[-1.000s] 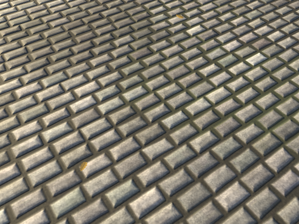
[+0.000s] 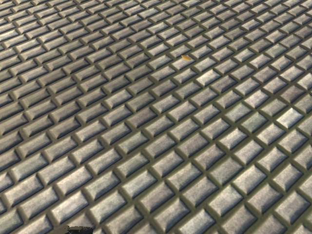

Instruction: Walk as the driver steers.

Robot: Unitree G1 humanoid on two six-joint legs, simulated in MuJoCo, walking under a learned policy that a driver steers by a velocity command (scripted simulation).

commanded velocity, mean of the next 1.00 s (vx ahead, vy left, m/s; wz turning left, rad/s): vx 0.89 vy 0.00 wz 0.08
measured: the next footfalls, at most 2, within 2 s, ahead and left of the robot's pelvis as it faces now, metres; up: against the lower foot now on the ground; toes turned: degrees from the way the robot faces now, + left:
right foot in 0.14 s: +0.35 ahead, -0.08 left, +0.00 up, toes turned -4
left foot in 0.60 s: +0.81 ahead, +0.10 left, +0.00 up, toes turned +4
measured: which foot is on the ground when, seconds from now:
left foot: down 0.00-0.14, up 0.16-0.58, down 0.60-1.00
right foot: up 0.00-0.12, down 0.14-0.58, up 0.60-1.00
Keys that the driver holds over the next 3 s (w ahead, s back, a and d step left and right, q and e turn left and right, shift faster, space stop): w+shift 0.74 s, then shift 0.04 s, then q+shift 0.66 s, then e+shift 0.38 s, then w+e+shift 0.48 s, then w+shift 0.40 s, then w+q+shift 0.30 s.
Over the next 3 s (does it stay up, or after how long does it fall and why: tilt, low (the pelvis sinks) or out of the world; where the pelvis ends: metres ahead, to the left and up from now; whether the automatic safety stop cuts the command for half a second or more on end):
stays up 1.89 -0.06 0.00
